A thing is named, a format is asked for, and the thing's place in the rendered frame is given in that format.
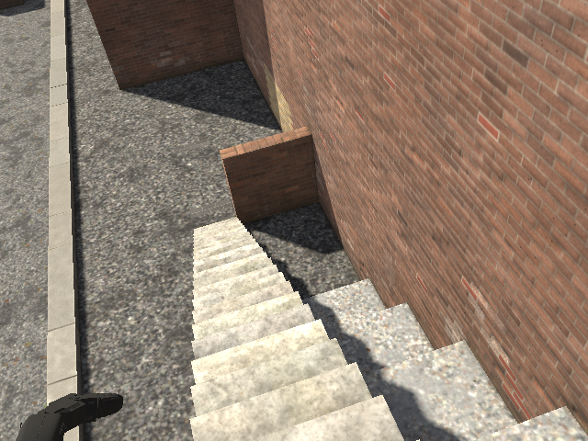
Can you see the robot left hand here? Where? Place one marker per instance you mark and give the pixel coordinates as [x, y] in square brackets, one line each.
[66, 413]

